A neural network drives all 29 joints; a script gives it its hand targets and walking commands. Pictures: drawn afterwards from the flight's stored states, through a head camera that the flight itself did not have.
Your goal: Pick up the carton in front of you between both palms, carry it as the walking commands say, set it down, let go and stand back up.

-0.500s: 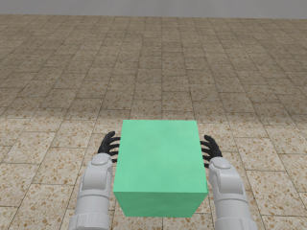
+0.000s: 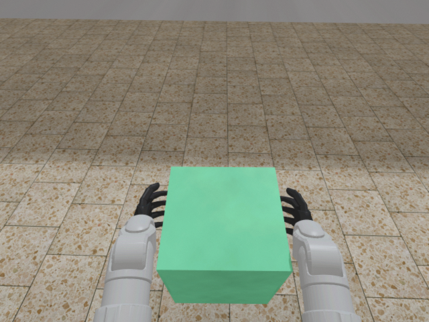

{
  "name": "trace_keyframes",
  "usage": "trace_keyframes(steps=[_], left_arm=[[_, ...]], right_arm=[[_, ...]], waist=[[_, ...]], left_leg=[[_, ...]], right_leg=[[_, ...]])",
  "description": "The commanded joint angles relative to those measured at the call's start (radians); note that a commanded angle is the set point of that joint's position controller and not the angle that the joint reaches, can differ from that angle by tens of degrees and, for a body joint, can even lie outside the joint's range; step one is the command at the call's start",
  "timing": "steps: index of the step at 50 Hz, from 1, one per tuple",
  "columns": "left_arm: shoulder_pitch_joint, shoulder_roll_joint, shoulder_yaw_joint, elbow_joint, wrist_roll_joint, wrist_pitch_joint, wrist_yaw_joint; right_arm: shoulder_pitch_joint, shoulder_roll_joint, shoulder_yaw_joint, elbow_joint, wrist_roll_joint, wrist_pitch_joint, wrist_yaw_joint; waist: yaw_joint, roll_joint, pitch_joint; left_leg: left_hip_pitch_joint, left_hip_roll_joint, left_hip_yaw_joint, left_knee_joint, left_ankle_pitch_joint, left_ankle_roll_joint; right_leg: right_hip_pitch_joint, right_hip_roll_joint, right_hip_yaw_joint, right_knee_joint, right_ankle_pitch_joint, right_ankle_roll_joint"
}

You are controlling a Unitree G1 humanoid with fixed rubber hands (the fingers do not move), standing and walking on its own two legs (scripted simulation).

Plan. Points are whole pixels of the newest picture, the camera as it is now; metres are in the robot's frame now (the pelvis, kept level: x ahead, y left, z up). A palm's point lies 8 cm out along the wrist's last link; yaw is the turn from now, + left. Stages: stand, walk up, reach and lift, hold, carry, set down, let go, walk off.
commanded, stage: carry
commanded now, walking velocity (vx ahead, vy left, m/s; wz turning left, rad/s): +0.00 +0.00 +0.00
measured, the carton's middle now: (222, 239) +0.29 +0.00 -0.04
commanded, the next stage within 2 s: hold in 0.16 s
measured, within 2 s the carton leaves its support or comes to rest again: neither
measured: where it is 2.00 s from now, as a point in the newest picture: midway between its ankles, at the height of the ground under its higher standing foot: outside the picture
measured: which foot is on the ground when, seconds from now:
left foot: down 0.00-1.00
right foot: down 0.00-1.00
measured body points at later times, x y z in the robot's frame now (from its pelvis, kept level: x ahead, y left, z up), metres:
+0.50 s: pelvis -0.01 -0.02 +0.01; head -0.03 -0.04 +0.46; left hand +0.26 +0.18 +0.04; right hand +0.30 -0.12 +0.03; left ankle -0.05 +0.09 -0.73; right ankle +0.08 -0.14 -0.73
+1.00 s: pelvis -0.03 -0.06 -0.02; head +0.05 -0.07 +0.42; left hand +0.30 +0.17 -0.03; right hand +0.36 -0.12 -0.04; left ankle -0.05 +0.09 -0.73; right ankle +0.08 -0.13 -0.73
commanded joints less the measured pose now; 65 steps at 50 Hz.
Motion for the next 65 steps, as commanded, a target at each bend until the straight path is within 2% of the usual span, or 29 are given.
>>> trace_keyframes(steps=[1,8,9,10,11,12,13,14,15,16,20,23,29,32,36,40,44,47,49,52,56,60,62,65], left_arm=[[-0.398,-0.892,-0.546,-0.041,-0.242,-0.022,-0.226],[-0.404,-0.896,-0.548,-0.041,-0.245,-0.023,-0.227],[-0.335,-0.923,-0.518,-0.002,-0.235,-0.036,-0.231],[-0.341,-0.869,-0.494,-0.021,-0.211,-0.062,-0.217],[-0.341,-0.879,-0.491,-0.021,-0.201,-0.068,-0.213],[-0.356,-0.880,-0.486,-0.029,-0.201,-0.074,-0.210],[-0.329,-0.868,-0.481,-0.001,-0.194,-0.077,-0.203],[-0.342,-0.872,-0.488,-0.002,-0.196,-0.083,-0.201],[-0.339,-0.873,-0.484,0.013,-0.188,-0.086,-0.200],[-0.365,-0.883,-0.495,0.004,-0.195,-0.090,-0.203],[-0.418,-0.895,-0.522,0.016,-0.226,-0.095,-0.224],[-0.451,-0.899,-0.515,0.047,-0.228,-0.094,-0.240],[-0.492,-0.918,-0.483,0.095,-0.218,-0.097,-0.259],[-0.570,-0.893,-0.425,0.152,-0.187,-0.115,-0.273],[-0.718,-0.861,-0.296,0.308,-0.114,-0.166,-0.303],[-0.829,-0.813,-0.103,0.467,0.002,-0.225,-0.303],[-0.830,-0.707,0.079,0.553,0.117,-0.279,-0.261],[-0.815,-0.646,0.133,0.566,0.148,-0.341,-0.235],[-0.819,-0.642,0.122,0.561,0.135,-0.397,-0.224],[-0.845,-0.696,0.052,0.554,0.082,-0.489,-0.219],[-0.913,-0.801,-0.111,0.524,-0.010,-0.590,-0.214],[-0.970,-0.883,-0.294,0.433,-0.105,-0.619,-0.189],[-0.972,-0.906,-0.352,0.402,-0.137,-0.608,-0.171],[-0.966,-0.938,-0.375,0.402,-0.150,-0.574,-0.156]], right_arm=[[-0.462,0.877,0.546,-0.090,0.252,-0.051,0.225],[-0.468,0.880,0.547,-0.091,0.254,-0.052,0.225],[-0.392,0.892,0.536,-0.117,0.254,-0.047,0.228],[-0.396,0.847,0.523,-0.154,0.239,-0.062,0.219],[-0.432,0.855,0.546,-0.162,0.244,-0.065,0.220],[-0.420,0.848,0.541,-0.142,0.236,-0.070,0.215],[-0.418,0.834,0.545,-0.154,0.238,-0.075,0.218],[-0.425,0.837,0.556,-0.153,0.247,-0.081,0.217],[-0.444,0.832,0.558,-0.159,0.247,-0.086,0.223],[-0.452,0.848,0.565,-0.149,0.248,-0.089,0.225],[-0.429,0.860,0.538,-0.106,0.217,-0.093,0.216],[-0.441,0.878,0.524,-0.065,0.204,-0.091,0.217],[-0.502,0.920,0.527,-0.031,0.213,-0.084,0.235],[-0.591,0.961,0.506,0.025,0.216,-0.084,0.242],[-0.722,0.996,0.397,0.198,0.179,-0.112,0.250],[-0.816,0.946,0.201,0.380,0.076,-0.166,0.223],[-0.820,0.783,0.004,0.465,-0.049,-0.240,0.179],[-0.810,0.672,-0.065,0.477,-0.104,-0.319,0.156],[-0.816,0.648,-0.059,0.480,-0.112,-0.381,0.148],[-0.849,0.691,0.018,0.488,-0.092,-0.481,0.148],[-0.926,0.782,0.182,0.463,-0.030,-0.586,0.159],[-1.003,0.833,0.357,0.369,0.058,-0.619,0.173],[-1.012,0.831,0.400,0.350,0.081,-0.610,0.184],[-1.010,0.817,0.403,0.367,0.087,-0.582,0.205]], waist=[[0.000,-0.001,-0.224],[-0.001,-0.001,-0.221],[0.013,0.110,-0.090],[0.010,0.095,-0.112],[0.020,0.070,-0.115],[0.020,0.068,-0.114],[0.017,0.055,-0.125],[0.012,0.055,-0.129],[0.017,0.068,-0.119],[0.016,0.045,-0.116],[-0.020,0.035,-0.102],[-0.025,0.030,-0.073],[-0.005,0.010,-0.064],[0.022,-0.008,-0.053],[0.037,-0.021,-0.028],[0.027,-0.028,-0.006],[0.012,-0.011,-0.002],[0.001,-0.005,-0.047],[-0.004,-0.005,-0.117],[-0.003,-0.009,-0.262],[0.003,-0.019,-0.549],[0.001,-0.037,-0.911],[-0.007,-0.042,-1.000],[-0.025,-0.032,-0.992]], left_leg=[[-0.045,0.120,-0.106,-0.114,0.231,0.007],[-0.049,0.120,-0.107,-0.115,0.234,0.009],[-0.151,-0.051,-0.283,-0.228,0.484,0.012],[-0.104,-0.036,-0.299,-0.210,0.536,0.005],[-0.066,-0.058,-0.286,-0.211,0.517,-0.004],[-0.097,-0.059,-0.290,-0.216,0.540,-0.010],[0.009,-0.066,-0.286,-0.220,0.564,-0.013],[0.018,-0.067,-0.287,-0.228,0.559,-0.017],[0.055,-0.073,-0.275,-0.237,0.507,-0.018],[0.046,-0.072,-0.276,-0.236,0.509,-0.022],[0.005,-0.075,-0.274,-0.248,0.412,-0.024],[-0.061,-0.078,-0.269,-0.264,0.296,-0.019],[-0.154,-0.086,-0.263,-0.279,0.151,0.006],[-0.202,-0.090,-0.256,-0.267,0.044,0.028],[-0.255,-0.094,-0.244,-0.205,-0.056,0.049],[-0.301,-0.103,-0.233,-0.103,-0.056,0.041],[-0.390,-0.111,-0.228,-0.019,-0.029,0.028],[-0.495,-0.126,-0.222,0.044,0.004,0.014],[-0.567,-0.141,-0.215,0.090,0.034,0.002],[-0.681,-0.164,-0.206,0.163,0.071,-0.012],[-0.827,-0.189,-0.190,0.270,0.120,-0.033],[-0.920,-0.205,-0.176,0.392,0.208,-0.063],[-0.941,-0.206,-0.176,0.437,0.233,-0.073],[-0.962,-0.206,-0.183,0.483,0.207,-0.077]], right_leg=[[0.200,-0.083,0.106,-0.032,0.167,-0.008],[0.196,-0.081,0.104,-0.032,0.160,-0.005],[0.551,0.187,0.241,-0.037,0.277,-0.013],[0.576,0.180,0.250,-0.049,0.274,-0.017],[0.540,0.180,0.252,-0.067,0.294,-0.013],[0.587,0.176,0.256,-0.063,0.333,-0.014],[0.531,0.180,0.250,-0.069,0.344,-0.003],[0.535,0.189,0.247,-0.077,0.320,0.005],[0.500,0.195,0.240,-0.086,0.276,0.011],[0.502,0.203,0.236,-0.092,0.253,0.012],[0.529,0.207,0.230,-0.102,0.196,0.005],[0.563,0.202,0.230,-0.109,0.144,0.004],[0.626,0.181,0.242,-0.119,0.084,0.017],[0.634,0.164,0.256,-0.123,-0.024,0.033],[0.580,0.143,0.289,-0.115,-0.197,0.044],[0.472,0.125,0.329,-0.099,-0.291,0.036],[0.346,0.129,0.325,-0.031,-0.260,0.028],[0.241,0.145,0.305,0.057,-0.166,0.024],[0.193,0.155,0.294,0.123,-0.078,0.022],[0.161,0.171,0.284,0.226,0.048,0.022],[0.142,0.185,0.272,0.377,0.208,0.025],[0.147,0.193,0.253,0.529,0.365,0.023],[0.086,0.200,0.239,0.578,0.365,0.023],[-0.093,0.211,0.216,0.612,0.260,0.024]])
